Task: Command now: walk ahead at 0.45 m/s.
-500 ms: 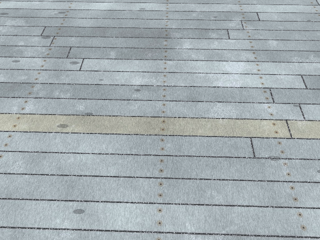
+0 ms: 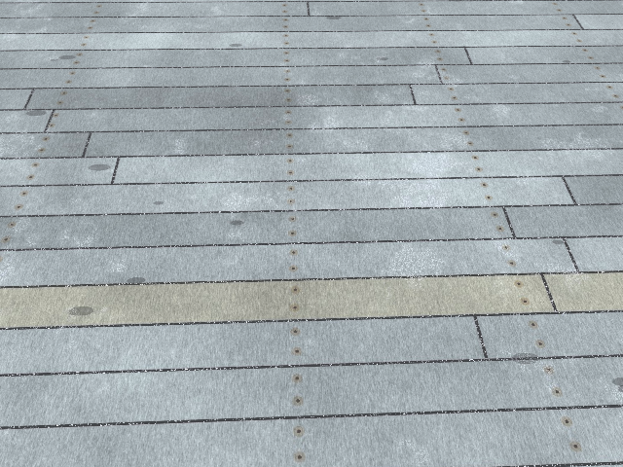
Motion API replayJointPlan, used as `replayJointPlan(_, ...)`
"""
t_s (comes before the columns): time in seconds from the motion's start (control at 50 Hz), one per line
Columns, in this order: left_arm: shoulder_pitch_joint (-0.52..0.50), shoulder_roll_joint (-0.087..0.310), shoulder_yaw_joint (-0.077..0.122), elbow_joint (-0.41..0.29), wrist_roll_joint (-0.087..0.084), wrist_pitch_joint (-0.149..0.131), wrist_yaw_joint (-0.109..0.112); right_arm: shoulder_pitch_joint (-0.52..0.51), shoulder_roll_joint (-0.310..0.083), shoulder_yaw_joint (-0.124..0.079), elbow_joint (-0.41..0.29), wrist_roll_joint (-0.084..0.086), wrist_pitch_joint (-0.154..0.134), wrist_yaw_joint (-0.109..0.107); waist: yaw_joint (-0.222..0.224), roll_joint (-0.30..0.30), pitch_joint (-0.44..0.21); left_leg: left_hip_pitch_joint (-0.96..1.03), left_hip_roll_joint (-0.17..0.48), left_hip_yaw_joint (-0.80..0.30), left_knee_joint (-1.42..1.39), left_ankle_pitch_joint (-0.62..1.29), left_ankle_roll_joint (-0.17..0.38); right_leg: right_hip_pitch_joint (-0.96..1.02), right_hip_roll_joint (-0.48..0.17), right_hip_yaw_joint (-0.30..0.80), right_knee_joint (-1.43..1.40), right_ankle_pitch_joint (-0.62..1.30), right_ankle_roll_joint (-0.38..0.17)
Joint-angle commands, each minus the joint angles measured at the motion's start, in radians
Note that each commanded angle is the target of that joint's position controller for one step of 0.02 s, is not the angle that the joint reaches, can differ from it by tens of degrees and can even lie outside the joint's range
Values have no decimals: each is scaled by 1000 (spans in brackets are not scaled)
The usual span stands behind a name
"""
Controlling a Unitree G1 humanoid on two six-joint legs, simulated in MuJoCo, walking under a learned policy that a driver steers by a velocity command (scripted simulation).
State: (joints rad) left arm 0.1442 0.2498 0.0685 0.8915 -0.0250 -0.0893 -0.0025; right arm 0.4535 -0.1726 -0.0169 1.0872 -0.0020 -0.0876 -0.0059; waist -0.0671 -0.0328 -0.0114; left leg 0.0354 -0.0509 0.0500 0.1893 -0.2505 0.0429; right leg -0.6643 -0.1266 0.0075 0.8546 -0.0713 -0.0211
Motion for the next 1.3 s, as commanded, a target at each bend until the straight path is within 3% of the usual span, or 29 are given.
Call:
replayJointPlan(0.02,-154,9,-14,-93,-2,-14,-15,32,-194,-35,-47,6,-4,-14,-7,98,154,-107,253,-133,-114,220,147,-39,30,-39,-172,101,14)
replayJointPlan(0.12,-229,42,-14,-139,-8,-26,-43,56,-200,-45,-40,21,6,-15,16,118,161,19,310,-106,-45,340,121,13,57,-29,-301,71,-43)
replayJointPlan(0.18,27,132,32,-79,-7,-27,-40,8,-224,-54,-59,7,23,-14,172,152,-29,28,275,-45,286,821,75,384,153,-90,-300,1,-106)
replayJointPlan(0.2,215,186,54,-29,-6,-21,-31,-8,-207,-43,-79,0,25,-12,254,130,-150,-143,227,-16,547,709,37,676,84,-8,-277,-11,-148)
replayJointPlan(0.22,347,292,77,2,25,-16,-26,116,-74,-8,-98,1,10,-2,202,-127,-330,-530,56,-2,975,218,-26,1061,-193,472,-357,-237,-301)
replayJointPlan(0.24,343,240,56,6,24,-17,-31,122,-65,-1,-83,25,-24,6,196,-215,-427,-666,-15,-166,1169,-288,-19,1100,-286,823,-573,-338,-347)
replayJointPlan(0.26,244,170,34,-1,13,-22,-33,13,-158,-26,-119,52,-44,10,177,-163,-248,-771,56,-182,1236,-250,5,971,-245,686,-584,-351,-277)
replayJointPlan(0.28,146,125,19,-23,11,-24,-32,-75,-186,-31,-147,56,-52,6,152,-80,-135,-768,114,-148,1205,-159,20,799,-209,513,-595,-253,-237)
replayJointPlan(0.3,79,105,11,-32,20,-28,-37,-111,-185,-38,-152,39,-52,-3,115,0,-75,-710,160,-134,1130,-81,21,643,-171,390,-611,-97,-214)
replayJointPlan(0.38,45,64,-6,4,40,-43,-44,-33,-123,-47,-128,19,6,-21,18,-24,-2,-525,183,-106,988,-45,-9,382,-84,122,-660,424,-221)
replayJointPlan(0.46,68,105,-5,28,43,-28,-10,-164,-120,-47,-180,-2,14,-21,23,-27,-3,-551,167,-74,690,158,-41,397,-43,4,-650,577,-200)
replayJointPlan(0.52,99,133,-2,44,45,-16,8,-259,-107,-38,-198,8,16,-7,67,-35,-26,-489,133,-53,502,317,-39,444,-42,-46,-650,504,-180)
replayJointPlan(0.66,78,166,20,49,5,44,50,-319,-175,-63,-280,3,27,23,58,-35,-12,-525,85,-27,351,123,21,631,-117,-25,-424,460,-143)
replayJointPlan(0.68,88,163,21,43,3,52,55,-259,-202,-78,-271,1,24,23,33,-3,-47,-420,63,-26,269,233,47,613,-71,-50,-306,463,-102)
replayJointPlan(0.7,112,151,16,19,25,50,59,-180,-290,-106,-267,-5,25,14,24,125,-134,-231,161,-186,258,625,106,501,18,-110,-75,290,-36)
replayJointPlan(0.72,136,82,-7,-13,54,41,51,-127,-371,-123,-274,-19,35,4,43,324,-190,26,381,-518,251,975,306,159,211,-130,251,-380,46)
replayJointPlan(0.74,126,88,-10,-20,48,37,36,-98,-289,-99,-275,-19,34,5,29,277,-312,70,421,-637,212,826,365,89,218,54,409,-625,38)
replayJointPlan(0.76,101,117,-2,-28,17,39,29,-172,-254,-91,-304,-10,32,6,45,197,-241,0,377,-561,195,683,322,34,175,96,458,-575,32)
replayJointPlan(0.8,33,135,9,-34,20,57,46,-291,-232,-86,-352,11,46,-2,65,49,-132,-165,298,-447,152,431,230,24,121,83,348,-446,43)
replayJointPlan(0.86,27,114,8,-54,25,75,57,-292,-256,-95,-368,-5,69,-16,89,141,-108,-283,234,-411,111,316,215,129,136,60,137,-372,61)
replayJointPlan(1.04,-12,119,11,-76,11,66,49,-284,-277,-111,-416,7,100,-41,58,201,-108,-300,188,-508,87,29,151,262,178,82,-180,-265,70)
replayJointPlan(1.1,70,132,20,-60,7,50,32,-308,-273,-110,-435,19,114,-47,104,202,-104,-323,151,-523,131,48,111,405,172,57,-410,-164,38)
replayJointPlan(1.12,110,165,32,-52,13,49,30,-293,-252,-103,-439,24,119,-49,112,171,-109,-386,109,-490,183,-9,70,509,107,82,-493,-121,12)
replayJointPlan(1.14,121,232,46,-62,36,54,34,-256,-193,-89,-443,21,122,-46,84,-13,-118,-531,10,-367,402,-201,20,619,-109,267,-551,-127,-61)
replayJointPlan(1.16,62,286,57,-81,79,60,32,-280,-206,-97,-491,25,106,-41,56,-279,-54,-703,-111,-211,619,-350,-21,536,-270,521,-619,6,-211)
replayJointPlan(1.18,-5,226,43,-121,84,55,36,-254,-294,-120,-468,7,98,-35,44,-185,-46,-695,-34,-241,811,-310,-51,497,-290,484,-608,63,-245)
replayJointPlan(1.2,-60,174,31,-142,67,53,41,-215,-316,-133,-436,12,104,-31,21,-112,-46,-677,-30,-228,885,-243,-61,486,-226,365,-577,89,-200)
replayJointPlan(1.24,-81,144,20,-154,33,56,45,-177,-263,-124,-405,6,127,-37,27,-77,-23,-700,-21,-199,1012,-152,-97,503,-144,229,-550,100,-150)
replayJointPlan(1.3,-21,151,16,-148,39,70,55,-246,-221,-105,-450,23,133,-29,70,-103,7,-730,14,-130,991,-88,-132,535,-109,117,-561,145,-170)
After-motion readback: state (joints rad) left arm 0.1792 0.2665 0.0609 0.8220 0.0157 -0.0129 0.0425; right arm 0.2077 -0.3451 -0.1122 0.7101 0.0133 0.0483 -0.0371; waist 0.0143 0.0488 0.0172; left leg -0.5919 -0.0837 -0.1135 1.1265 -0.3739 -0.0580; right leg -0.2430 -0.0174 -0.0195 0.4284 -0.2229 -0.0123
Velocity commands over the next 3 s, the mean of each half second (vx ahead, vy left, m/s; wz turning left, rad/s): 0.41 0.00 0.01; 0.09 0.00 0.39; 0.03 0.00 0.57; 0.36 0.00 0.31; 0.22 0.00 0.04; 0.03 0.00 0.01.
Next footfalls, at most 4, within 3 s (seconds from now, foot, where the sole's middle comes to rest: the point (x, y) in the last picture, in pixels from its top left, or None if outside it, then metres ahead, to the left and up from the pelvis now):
0.20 right None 0.32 -0.15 -0.78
0.70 left None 0.48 0.05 -0.78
1.12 right None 0.49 -0.17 -0.78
1.60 left None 0.36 0.06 -0.78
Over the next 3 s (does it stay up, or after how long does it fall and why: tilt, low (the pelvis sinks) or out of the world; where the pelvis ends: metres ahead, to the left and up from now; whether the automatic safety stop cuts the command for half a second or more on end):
stays up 0.71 0.22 -0.01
